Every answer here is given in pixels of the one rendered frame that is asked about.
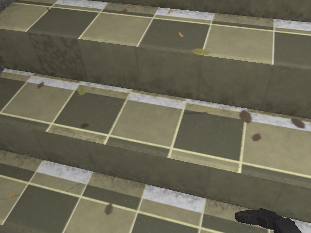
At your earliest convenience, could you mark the robot right hand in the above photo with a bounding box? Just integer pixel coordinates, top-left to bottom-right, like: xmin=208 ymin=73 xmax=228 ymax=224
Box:
xmin=234 ymin=208 xmax=301 ymax=233

